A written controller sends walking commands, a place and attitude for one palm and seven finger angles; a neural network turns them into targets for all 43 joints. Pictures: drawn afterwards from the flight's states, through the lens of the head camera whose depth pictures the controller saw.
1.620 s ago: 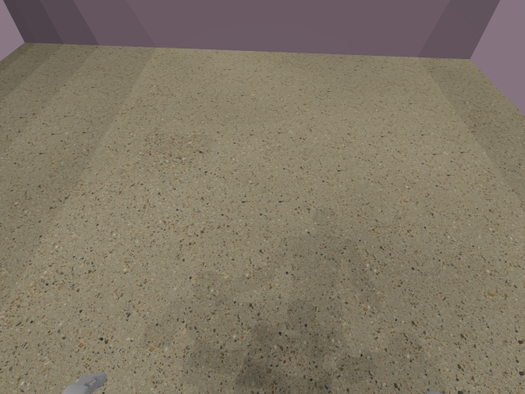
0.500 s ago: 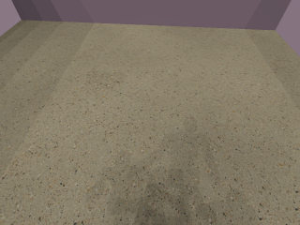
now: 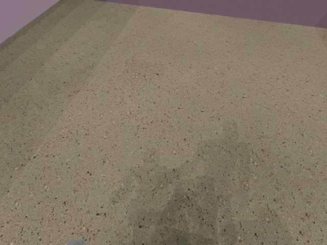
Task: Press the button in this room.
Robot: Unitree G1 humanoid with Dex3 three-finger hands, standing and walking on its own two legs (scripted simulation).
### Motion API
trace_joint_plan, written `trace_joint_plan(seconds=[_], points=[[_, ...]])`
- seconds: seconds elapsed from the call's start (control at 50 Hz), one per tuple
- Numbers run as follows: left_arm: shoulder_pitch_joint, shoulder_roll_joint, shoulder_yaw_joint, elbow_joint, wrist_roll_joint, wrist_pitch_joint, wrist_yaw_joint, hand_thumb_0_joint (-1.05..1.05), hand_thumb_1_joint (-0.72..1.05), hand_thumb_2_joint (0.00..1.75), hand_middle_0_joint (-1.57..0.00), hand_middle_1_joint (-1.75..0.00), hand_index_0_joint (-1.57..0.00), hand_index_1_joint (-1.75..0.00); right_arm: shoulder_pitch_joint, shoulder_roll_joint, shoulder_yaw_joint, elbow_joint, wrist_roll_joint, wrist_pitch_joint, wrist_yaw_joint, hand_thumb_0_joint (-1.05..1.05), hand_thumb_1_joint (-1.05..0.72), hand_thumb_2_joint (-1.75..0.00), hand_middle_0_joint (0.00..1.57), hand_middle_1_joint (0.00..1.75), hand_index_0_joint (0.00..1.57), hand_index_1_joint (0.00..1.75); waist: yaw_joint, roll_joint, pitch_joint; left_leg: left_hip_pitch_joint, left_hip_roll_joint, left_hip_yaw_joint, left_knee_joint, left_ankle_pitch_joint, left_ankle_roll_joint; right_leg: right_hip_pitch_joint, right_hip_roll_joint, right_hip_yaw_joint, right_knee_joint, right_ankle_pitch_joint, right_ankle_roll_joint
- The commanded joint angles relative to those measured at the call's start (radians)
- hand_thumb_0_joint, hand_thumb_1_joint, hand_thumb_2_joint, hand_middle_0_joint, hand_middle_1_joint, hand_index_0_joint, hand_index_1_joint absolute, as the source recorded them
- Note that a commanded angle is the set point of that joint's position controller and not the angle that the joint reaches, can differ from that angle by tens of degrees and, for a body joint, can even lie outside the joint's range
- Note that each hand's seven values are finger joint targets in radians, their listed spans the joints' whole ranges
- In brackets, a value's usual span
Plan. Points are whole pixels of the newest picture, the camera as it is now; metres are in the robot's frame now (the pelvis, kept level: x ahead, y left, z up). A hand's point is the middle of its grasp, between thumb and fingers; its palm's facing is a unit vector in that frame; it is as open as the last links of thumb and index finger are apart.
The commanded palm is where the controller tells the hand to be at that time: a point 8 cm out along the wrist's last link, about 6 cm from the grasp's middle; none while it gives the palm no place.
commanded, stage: turn or walk to find it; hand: left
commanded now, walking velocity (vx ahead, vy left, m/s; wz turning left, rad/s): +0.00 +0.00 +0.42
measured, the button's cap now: out of the picture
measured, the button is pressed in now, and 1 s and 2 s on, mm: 0 0 0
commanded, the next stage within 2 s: none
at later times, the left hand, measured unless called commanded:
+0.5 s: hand out of the picture -0.07 +0.16 -0.18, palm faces +0.28 -0.93 -0.22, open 7.4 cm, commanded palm none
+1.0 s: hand out of the picture -0.05 +0.21 -0.15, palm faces +0.43 -0.86 -0.27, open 7.4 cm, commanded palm none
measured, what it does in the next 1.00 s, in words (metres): steps on the spot, turning left: right foot, then left foot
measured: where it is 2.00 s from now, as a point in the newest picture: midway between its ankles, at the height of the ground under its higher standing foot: outside the picture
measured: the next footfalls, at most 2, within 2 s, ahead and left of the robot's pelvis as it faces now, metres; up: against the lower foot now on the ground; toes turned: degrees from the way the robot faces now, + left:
right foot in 0.08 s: +0.01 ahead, -0.13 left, +0.00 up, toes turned +2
left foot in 0.54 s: -0.04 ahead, +0.10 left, +0.00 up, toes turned +21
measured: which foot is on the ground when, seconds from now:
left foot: down 0.00-0.08, up 0.10-0.52, down 0.54-1.00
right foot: up 0.00-0.06, down 0.08-0.56, up 0.58-1.00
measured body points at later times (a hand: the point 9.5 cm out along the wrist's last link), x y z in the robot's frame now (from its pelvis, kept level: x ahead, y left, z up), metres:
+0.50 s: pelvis -0.03 -0.02 -0.01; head +0.00 -0.01 +0.44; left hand -0.08 +0.21 -0.16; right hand +0.11 -0.26 -0.15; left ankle -0.08 +0.10 -0.72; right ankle -0.03 -0.13 -0.74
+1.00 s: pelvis -0.06 -0.02 +0.00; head -0.05 -0.02 +0.45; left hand -0.08 +0.26 -0.13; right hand +0.08 -0.23 -0.15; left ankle -0.08 +0.09 -0.74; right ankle -0.01 -0.14 -0.71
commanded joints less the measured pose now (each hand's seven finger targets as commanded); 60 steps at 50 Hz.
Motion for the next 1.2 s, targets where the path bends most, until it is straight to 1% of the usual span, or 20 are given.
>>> trace_joint_plan(seconds=[0.0, 0.04, 0.06, 0.08, 0.12, 0.18, 0.36, 0.46, 0.5, 0.52, 0.54, 0.56, 0.68, 0.88, 1.0, 1.02, 1.04, 1.06, 1.08, 1.18], points=[[0.11, 0.066, 0.027, -0.061, -0.01, -0.026, 0.012, 0.0, 0.9, 0.9, -0.2, -0.3, -0.2, -0.3, -0.002, -0.219, -0.065, -0.068, -0.005, -0.006, -0.003, 0.0, -0.9, -0.9, 0.2, 0.3, 0.2, 0.3, 0.039, 0.153, -0.147, 0.08, 0.198, -0.278, -0.085, 0.102, 0.122, 0.129, 0.028, -0.022, -0.259, 0.101, -0.007], [0.176, 0.126, 0.044, -0.05, 0.001, -0.036, 0.018, 0.0, 0.9, 0.9, -0.2, -0.3, -0.2, -0.3, -0.018, -0.174, -0.061, -0.089, 0.006, 0.003, 0.007, 0.0, -0.9, -0.9, 0.2, 0.3, 0.2, 0.3, 0.07, 0.013, -0.128, -0.152, 0.096, -0.177, 0.031, -0.143, 0.031, 0.353, -0.079, 0.046, -0.48, 0.175, -0.043], [0.175, 0.223, 0.063, -0.065, 0.02, -0.046, 0.025, 0.0, 0.9, 0.9, -0.2, -0.3, -0.2, -0.3, -0.006, -0.105, -0.052, -0.112, 0.011, 0.003, 0.009, 0.0, -0.9, -0.9, 0.2, 0.3, 0.2, 0.3, 0.076, -0.268, -0.102, -0.348, -0.025, 0.011, 0.304, -0.327, -0.042, 0.399, -0.354, 0.359, -0.599, 0.042, -0.136], [0.126, 0.233, 0.053, -0.091, 0.01, -0.041, 0.026, 0.0, 0.9, 0.9, -0.2, -0.3, -0.2, -0.3, -0.049, -0.147, -0.064, -0.119, -0.006, 0.002, 0.006, 0.0, -0.9, -0.9, 0.2, 0.3, 0.2, 0.3, 0.082, -0.256, -0.042, -0.323, -0.009, 0.034, 0.503, -0.398, -0.046, 0.192, -0.453, 0.401, -0.615, 0.12, -0.189], [0.019, 0.163, 0.045, -0.118, 0.006, -0.053, 0.026, 0.0, 0.9, 0.9, -0.2, -0.3, -0.2, -0.3, -0.015, -0.146, -0.067, -0.08, -0.008, 0.019, 0.019, 0.0, -0.9, -0.9, 0.2, 0.3, 0.2, 0.3, 0.021, -0.22, 0.012, -0.261, 0.032, 0.024, 0.671, -0.282, -0.044, 0.059, -0.328, 0.242, -0.615, 0.153, -0.163], [0.023, 0.112, 0.023, -0.115, 0.005, -0.063, 0.018, 0.0, 0.9, 0.9, -0.2, -0.3, -0.2, -0.3, 0.03, -0.129, -0.06, -0.042, -0.003, 0.021, 0.027, 0.0, -0.9, -0.9, 0.2, 0.3, 0.2, 0.3, -0.003, -0.159, 0.032, -0.254, 0.05, 0.083, 0.768, -0.172, -0.065, 0.095, -0.242, 0.065, -0.538, 0.378, -0.15], [0.203, 0.153, 0.039, -0.052, 0.02, -0.062, 0.021, 0.0, 0.9, 0.9, -0.2, -0.3, -0.2, -0.3, -0.131, -0.103, -0.03, -0.077, 0.005, 0.017, 0.023, 0.0, -0.9, -0.9, 0.2, 0.3, 0.2, 0.3, 0.081, -0.172, -0.016, -0.198, 0.096, 0.165, 0.481, -0.311, -0.084, 0.269, -0.323, 0.022, -0.442, 0.675, -0.217], [0.207, 0.181, 0.052, -0.03, 0.021, -0.053, 0.017, 0.0, 0.9, 0.9, -0.2, -0.3, -0.2, -0.3, -0.107, -0.095, -0.019, -0.073, 0.014, -0.002, 0.019, 0.0, -0.9, -0.9, 0.2, 0.3, 0.2, 0.3, 0.074, -0.211, -0.094, -0.017, 0.07, 0.229, 0.18, -0.267, -0.055, 0.289, -0.317, -0.028, -0.325, 0.816, -0.178], [0.173, 0.169, 0.052, -0.034, 0.006, -0.048, 0.014, 0.0, 0.9, 0.9, -0.2, -0.3, -0.2, -0.3, -0.011, -0.14, -0.028, -0.05, 0.009, -0.018, 0.017, 0.0, -0.9, -0.9, 0.2, 0.3, 0.2, 0.3, 0.014, -0.12, -0.154, 0.205, 0.1, 0.204, -0.062, 0.004, -0.033, 0.189, -0.274, -0.117, -0.164, 0.691, -0.097], [0.186, 0.115, 0.046, -0.061, -0.003, -0.042, 0.009, 0.0, 0.9, 0.9, -0.2, -0.3, -0.2, -0.3, 0.022, -0.237, -0.049, -0.049, 0.0, -0.029, 0.012, 0.0, -0.9, -0.9, 0.2, 0.3, 0.2, 0.3, -0.001, 0.156, -0.194, 0.39, 0.316, -0.061, -0.097, 0.302, 0.052, -0.052, -0.16, -0.176, 0.026, 0.295, -0.023], [0.148, 0.069, 0.023, -0.09, 0.002, -0.037, 0.009, 0.0, 0.9, 0.9, -0.2, -0.3, -0.2, -0.3, 0.063, -0.296, -0.061, -0.039, 0.011, -0.023, 0.006, 0.0, -0.9, -0.9, 0.2, 0.3, 0.2, 0.3, -0.013, 0.3, -0.195, 0.416, 0.474, -0.224, -0.075, 0.715, 0.173, -0.2, -0.084, -0.124, 0.172, -0.201, 0.017], [0.102, 0.092, 0.025, -0.092, 0.008, -0.023, 0.015, 0.0, 0.9, 0.9, -0.2, -0.3, -0.2, -0.3, 0.068, -0.279, -0.06, -0.031, 0.009, -0.015, 0.001, 0.0, -0.9, -0.9, 0.2, 0.3, 0.2, 0.3, -0.023, 0.171, -0.161, 0.348, 0.478, -0.126, -0.061, 0.654, 0.201, -0.172, -0.105, -0.062, 0.255, -0.181, 0.005], [0.116, 0.085, 0.044, -0.033, 0.007, -0.016, -0.007, 0.0, 0.9, 0.9, -0.2, -0.3, -0.2, -0.3, -0.059, -0.201, -0.036, -0.07, 0.007, -0.033, -0.013, 0.0, -0.9, -0.9, 0.2, 0.3, 0.2, 0.3, 0.037, 0.126, -0.073, 0.215, 0.278, -0.017, -0.119, 0.391, 0.125, -0.173, -0.09, -0.035, 0.325, 0.082, 0.031], [0.002, 0.07, 0.041, -0.091, 0.002, -0.013, 0.001, 0.0, 0.9, 0.9, -0.2, -0.3, -0.2, -0.3, 0.007, -0.202, -0.052, -0.07, -0.006, -0.022, -0.007, 0.0, -0.9, -0.9, 0.2, 0.3, 0.2, 0.3, 0.001, 0.137, -0.044, 0.168, 0.286, -0.18, -0.148, 0.189, 0.169, -0.111, -0.056, -0.023, 0.077, 0.023, 0.035], [0.108, 0.068, 0.039, -0.082, -0.008, -0.034, 0.008, 0.0, 0.9, 0.9, -0.2, -0.3, -0.2, -0.3, -0.033, -0.208, -0.059, -0.086, -0.004, -0.012, 0.001, 0.0, -0.9, -0.9, 0.2, 0.3, 0.2, 0.3, 0.057, 0.112, -0.101, 0.025, 0.226, -0.198, -0.046, 0.149, 0.118, 0.183, -0.009, -0.038, -0.318, 0.188, 0.006], [0.138, 0.095, 0.046, -0.078, -0.003, -0.044, 0.012, 0.0, 0.9, 0.9, -0.2, -0.3, -0.2, -0.3, -0.027, -0.181, -0.057, -0.089, 0.003, -0.013, 0.005, 0.0, -0.9, -0.9, 0.2, 0.3, 0.2, 0.3, 0.072, 0.046, -0.122, -0.065, 0.179, -0.159, 0.022, 0.048, 0.071, 0.31, -0.057, -0.001, -0.453, 0.262, -0.003], [0.157, 0.187, 0.062, -0.082, 0.013, -0.056, 0.021, 0.0, 0.9, 0.9, -0.2, -0.3, -0.2, -0.3, 0.003, -0.111, -0.047, -0.101, 0.013, -0.012, 0.011, 0.0, -0.9, -0.9, 0.2, 0.3, 0.2, 0.3, 0.075, -0.218, -0.132, -0.248, 0.051, -0.013, 0.23, -0.229, -0.008, 0.433, -0.296, 0.235, -0.561, 0.216, -0.072], [0.142, 0.243, 0.066, -0.1, 0.012, -0.052, 0.02, 0.0, 0.9, 0.9, -0.2, -0.3, -0.2, -0.3, -0.005, -0.11, -0.051, -0.118, 0.002, -0.006, 0.007, 0.0, -0.9, -0.9, 0.2, 0.3, 0.2, 0.3, 0.078, -0.316, -0.096, -0.283, -0.011, 0.071, 0.458, -0.431, -0.046, 0.296, -0.477, 0.379, -0.582, 0.312, -0.165], [0.106, 0.214, 0.057, -0.114, 0.005, -0.044, 0.021, 0.0, 0.9, 0.9, -0.2, -0.3, -0.2, -0.3, -0.009, -0.142, -0.064, -0.108, -0.007, 0.005, 0.009, 0.0, -0.9, -0.9, 0.2, 0.3, 0.2, 0.3, 0.066, -0.208, -0.083, -0.239, 0.027, 0.038, 0.604, -0.403, -0.038, 0.175, -0.454, 0.293, -0.582, 0.247, -0.198], [0.019, 0.095, 0.027, -0.12, -0.001, -0.062, 0.014, 0.0, 0.9, 0.9, -0.2, -0.3, -0.2, -0.3, 0.069, -0.112, -0.06, -0.017, -0.007, 0.028, 0.028, 0.0, -0.9, -0.9, 0.2, 0.3, 0.2, 0.3, 0.001, -0.147, 0.021, -0.231, 0.07, 0.093, 0.781, -0.165, -0.073, 0.103, -0.249, 0.021, -0.568, 0.29, -0.119]])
